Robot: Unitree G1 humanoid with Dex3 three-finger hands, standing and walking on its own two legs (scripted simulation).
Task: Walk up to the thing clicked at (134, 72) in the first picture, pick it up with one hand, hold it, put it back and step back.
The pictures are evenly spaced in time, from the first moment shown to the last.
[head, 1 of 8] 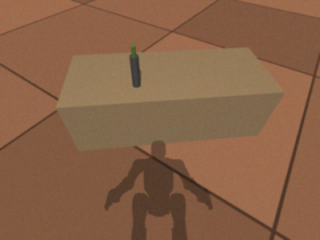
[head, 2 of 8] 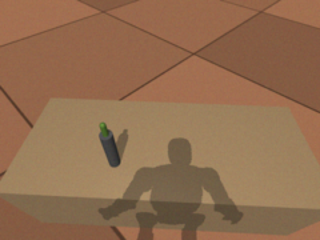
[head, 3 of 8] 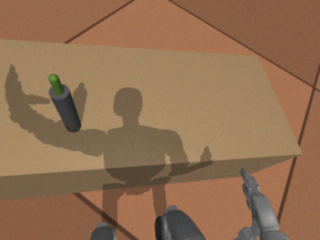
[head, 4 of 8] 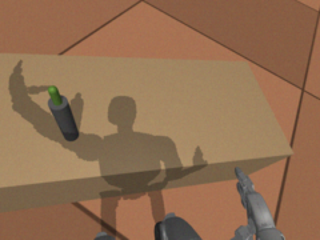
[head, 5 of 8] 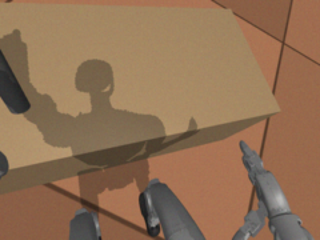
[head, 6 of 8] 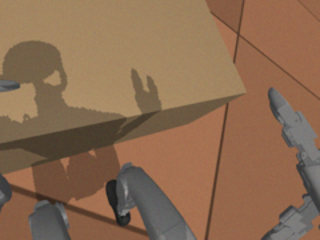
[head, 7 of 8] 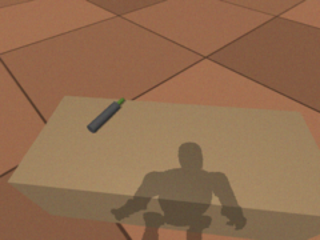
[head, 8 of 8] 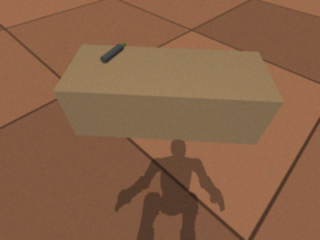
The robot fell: no
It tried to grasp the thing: yes
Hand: left
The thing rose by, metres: 0.00
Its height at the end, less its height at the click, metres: -0.11
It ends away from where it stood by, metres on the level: 0.33
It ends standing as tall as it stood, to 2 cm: no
